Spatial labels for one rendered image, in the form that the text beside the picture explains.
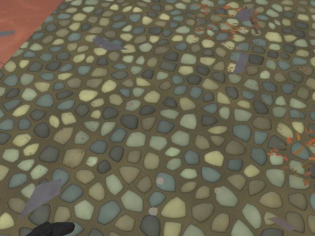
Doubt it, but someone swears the left robot hand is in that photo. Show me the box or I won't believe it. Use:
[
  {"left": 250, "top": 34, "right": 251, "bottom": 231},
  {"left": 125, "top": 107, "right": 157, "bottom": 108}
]
[{"left": 26, "top": 222, "right": 75, "bottom": 236}]

